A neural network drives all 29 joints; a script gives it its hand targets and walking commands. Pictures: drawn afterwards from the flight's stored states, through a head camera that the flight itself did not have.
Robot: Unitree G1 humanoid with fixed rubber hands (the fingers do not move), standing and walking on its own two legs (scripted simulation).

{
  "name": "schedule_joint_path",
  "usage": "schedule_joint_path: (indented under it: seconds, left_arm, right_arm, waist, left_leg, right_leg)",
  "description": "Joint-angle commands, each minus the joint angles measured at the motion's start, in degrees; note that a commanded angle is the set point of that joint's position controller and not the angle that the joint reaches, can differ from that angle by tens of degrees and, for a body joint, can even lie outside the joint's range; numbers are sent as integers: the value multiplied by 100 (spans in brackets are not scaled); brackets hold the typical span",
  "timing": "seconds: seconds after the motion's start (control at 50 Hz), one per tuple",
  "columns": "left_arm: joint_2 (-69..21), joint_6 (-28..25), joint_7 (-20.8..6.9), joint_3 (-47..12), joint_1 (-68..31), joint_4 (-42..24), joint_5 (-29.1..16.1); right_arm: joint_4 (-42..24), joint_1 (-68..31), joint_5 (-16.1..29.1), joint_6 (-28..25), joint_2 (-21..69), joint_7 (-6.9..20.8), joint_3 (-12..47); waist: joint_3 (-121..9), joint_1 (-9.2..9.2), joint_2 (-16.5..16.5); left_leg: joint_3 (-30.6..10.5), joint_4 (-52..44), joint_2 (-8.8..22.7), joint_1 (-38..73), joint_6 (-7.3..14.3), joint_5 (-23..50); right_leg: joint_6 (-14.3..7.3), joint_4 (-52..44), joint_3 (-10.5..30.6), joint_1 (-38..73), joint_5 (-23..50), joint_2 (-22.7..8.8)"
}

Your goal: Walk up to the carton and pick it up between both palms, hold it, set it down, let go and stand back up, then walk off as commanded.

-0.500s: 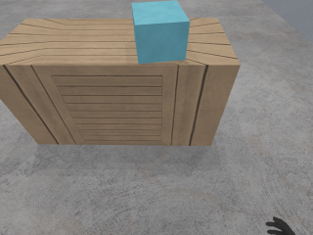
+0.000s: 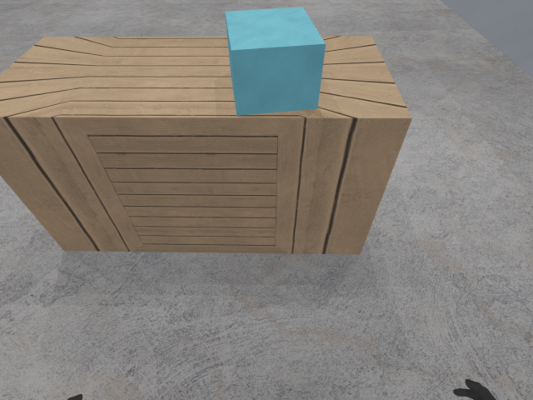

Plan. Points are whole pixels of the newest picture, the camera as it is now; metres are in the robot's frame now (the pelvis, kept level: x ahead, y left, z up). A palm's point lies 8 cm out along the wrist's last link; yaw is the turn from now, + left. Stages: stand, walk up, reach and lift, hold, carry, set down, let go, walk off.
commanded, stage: stand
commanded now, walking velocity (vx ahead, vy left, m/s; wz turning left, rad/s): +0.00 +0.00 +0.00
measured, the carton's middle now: (270, 59) +1.03 +0.01 +0.03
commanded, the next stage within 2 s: none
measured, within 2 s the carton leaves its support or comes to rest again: neither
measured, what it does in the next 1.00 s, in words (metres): stands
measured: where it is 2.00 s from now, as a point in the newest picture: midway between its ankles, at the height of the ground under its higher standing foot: outside the picture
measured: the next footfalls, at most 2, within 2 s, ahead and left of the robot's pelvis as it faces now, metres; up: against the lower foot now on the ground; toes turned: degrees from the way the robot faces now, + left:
none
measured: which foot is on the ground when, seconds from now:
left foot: down 0.00-1.00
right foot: down 0.00-1.00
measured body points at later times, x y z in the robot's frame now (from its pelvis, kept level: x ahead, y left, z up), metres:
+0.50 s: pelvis +0.00 +0.00 +0.00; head +0.01 -0.01 +0.45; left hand +0.10 +0.32 -0.10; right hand +0.14 -0.33 -0.10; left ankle +0.00 +0.12 -0.74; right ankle +0.03 -0.13 -0.74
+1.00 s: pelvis +0.01 +0.00 +0.00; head +0.02 -0.01 +0.45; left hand +0.10 +0.32 -0.10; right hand +0.14 -0.33 -0.10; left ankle +0.00 +0.12 -0.74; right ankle +0.03 -0.13 -0.74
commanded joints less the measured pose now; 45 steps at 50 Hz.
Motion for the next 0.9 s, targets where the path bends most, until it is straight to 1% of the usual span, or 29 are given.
schedule_joint_path:
  seconds: [0.0,0.04,0.08,0.1,0.12,0.14,0.16,0.2,0.24,0.28,0.3,0.32,0.36,0.38,0.42,0.48,0.5,0.54,0.56,0.6,0.62,0.64,0.66,0.74,0.76,0.78,0.8,0.84,0.88]
  left_arm:
    - [1151,0,6,107,-351,107,74]
    - [1256,24,24,102,-658,40,31]
    - [1006,36,39,57,-511,115,78]
    - [1142,70,16,110,-464,166,87]
    - [1028,69,21,53,-376,195,40]
    - [1032,62,27,42,-475,141,76]
    - [1114,-32,11,112,-449,164,149]
    - [1164,0,7,114,-561,146,124]
    - [981,-11,33,21,-428,219,67]
    - [1140,-40,26,74,-602,201,77]
    - [1043,-45,46,58,-489,219,73]
    - [1182,-10,25,70,-674,170,47]
    - [1011,27,16,-19,-514,343,71]
    - [1179,1,1,85,-569,235,84]
    - [1221,29,8,83,-651,197,107]
    - [1150,-11,4,93,-724,194,125]
    - [882,36,-14,-17,-452,304,56]
    - [1037,-2,19,57,-582,271,97]
    - [976,3,34,65,-456,286,19]
    - [1132,51,50,51,-540,285,28]
    - [1171,45,15,67,-476,336,-15]
    - [1255,45,4,72,-538,285,72]
    - [1052,34,14,64,-441,294,116]
    - [1208,20,62,30,-540,300,54]
    - [1084,40,47,51,-468,285,15]
    - [953,69,79,-23,-672,342,38]
    - [978,32,19,21,-754,205,55]
    - [1033,18,33,76,-393,354,24]
    - [1061,26,-8,24,-487,344,40]
  right_arm:
    - [135,-305,-75,-118,-1185,-8,13]
    - [48,-372,-58,-84,-1091,-28,18]
    - [54,-363,-79,-78,-951,-72,99]
    - [111,-304,-47,-55,-1223,-67,16]
    - [112,-495,-25,-29,-1106,-84,7]
    - [-3,-625,-46,-59,-1046,-58,52]
    - [-2,-479,4,-109,-1028,-47,12]
    - [155,-258,-9,-24,-995,-66,71]
    - [150,-496,-21,-52,-1000,-93,97]
    - [60,-378,-68,-80,-948,-78,100]
    - [170,-395,-53,-4,-1142,-93,29]
    - [123,-417,-23,-4,-872,-69,81]
    - [214,-503,-36,-54,-1180,-62,13]
    - [191,-446,-49,-82,-933,-53,81]
    - [223,-381,-25,-37,-1076,-51,59]
    - [88,-498,-36,-84,-839,-14,121]
    - [267,-380,-76,-65,-1197,-34,37]
    - [242,-490,-89,-87,-1183,-47,65]
    - [230,-550,-94,-95,-1103,-33,41]
    - [200,-324,-54,-83,-1032,-43,55]
    - [347,-280,-11,-53,-1012,-77,94]
    - [277,-282,-29,-67,-972,-60,121]
    - [270,-340,-53,-69,-967,-83,114]
    - [308,-402,-22,-80,-928,24,84]
    - [256,-266,-92,-87,-961,13,108]
    - [264,-460,-41,-74,-1068,-9,79]
    - [251,-388,-126,-96,-966,-57,80]
    - [225,-538,-70,-77,-1016,-23,63]
    - [333,-319,-23,-21,-994,-79,82]
  waist:
    - [-547,14,-285]
    - [-524,-141,-588]
    - [-499,-86,-355]
    - [-459,-38,8]
    - [-455,-6,-14]
    - [-493,73,-319]
    - [-796,-60,-239]
    - [-851,-98,-752]
    - [-800,-65,-51]
    - [-692,-76,-523]
    - [-638,-47,-352]
    - [-529,-184,-891]
    - [-628,-76,-167]
    - [-496,-44,-99]
    - [-558,-37,-674]
    - [-333,-172,-152]
    - [-413,34,-566]
    - [-404,-63,-235]
    - [-573,59,-352]
    - [-566,-118,-527]
    - [-741,24,-753]
    - [-696,-81,-725]
    - [-544,-47,-206]
    - [-677,-213,-476]
    - [-572,-22,-838]
    - [-505,-77,-319]
    - [-792,-85,-484]
    - [-488,1,-245]
    - [-595,-15,-583]
  left_leg:
    - [-456,-851,639,3,225,627]
    - [-421,-905,616,96,175,757]
    - [-462,-915,736,132,266,804]
    - [-692,-1070,817,-135,291,552]
    - [-714,-1212,869,-120,347,402]
    - [-654,-1047,835,-251,295,648]
    - [-555,-938,729,189,249,1042]
    - [-398,-946,775,264,262,1097]
    - [-432,-938,671,340,276,1299]
    - [-449,-1049,686,294,230,1325]
    - [-406,-874,622,254,228,1212]
    - [-405,-957,652,243,197,993]
    - [-422,-1002,624,279,168,880]
    - [-408,-1024,651,160,223,680]
    - [-479,-1051,631,129,229,458]
    - [-581,-1223,720,-39,251,69]
    - [-583,-1306,769,-3,257,-79]
    - [-555,-1246,711,73,309,657]
    - [-538,-1222,720,142,269,783]
    - [-435,-1036,651,241,183,1055]
    - [-458,-1082,706,433,258,1099]
    - [-471,-1070,666,285,213,953]
    - [-433,-1034,712,255,252,858]
    - [-456,-1046,722,461,215,1110]
    - [-508,-1093,751,198,236,1201]
    - [-453,-1082,653,279,247,1058]
    - [-501,-1044,703,275,230,1139]
    - [-515,-1132,704,184,270,921]
    - [-452,-1093,675,84,234,931]
  right_leg:
    - [-235,-1041,491,96,947,-598]
    - [-202,-1017,534,19,1086,-599]
    - [-182,-815,431,40,957,-523]
    - [-252,-888,439,272,808,-535]
    - [-244,-781,259,208,705,-496]
    - [-217,-818,318,379,1039,-537]
    - [-298,-822,382,430,1433,-647]
    - [-186,-816,271,470,1626,-635]
    - [-245,-945,433,319,1639,-620]
    - [-189,-886,377,319,1454,-652]
    - [-211,-940,408,285,1381,-655]
    - [-185,-1032,358,135,1277,-618]
    - [-180,-1056,478,235,1161,-585]
    - [-245,-1081,506,259,992,-646]
    - [-206,-1138,407,211,852,-607]
    - [-256,-1013,428,-6,614,-590]
    - [-208,-1107,361,219,776,-570]
    - [-195,-1015,484,314,1152,-573]
    - [-191,-1021,510,315,1018,-603]
    - [-258,-1066,445,304,1280,-633]
    - [-254,-1054,413,290,1220,-639]
    - [-161,-1202,311,414,1048,-523]
    - [-205,-1111,359,284,1079,-612]
    - [-232,-1004,362,183,1517,-628]
    - [-201,-954,200,399,1520,-562]
    - [-300,-1001,411,184,1205,-662]
    - [-199,-975,376,376,1151,-608]
    - [-264,-1034,382,233,851,-605]
    - [-140,-1098,309,419,1011,-587]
